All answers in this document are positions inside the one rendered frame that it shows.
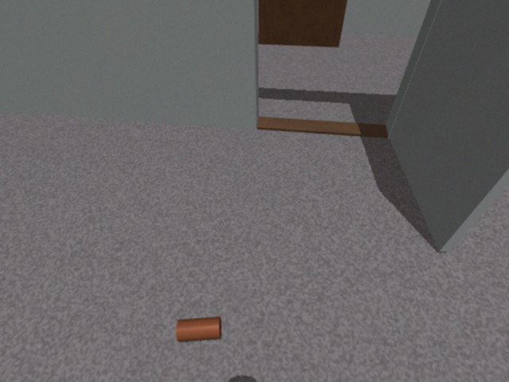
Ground can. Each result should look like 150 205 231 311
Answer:
177 317 221 341

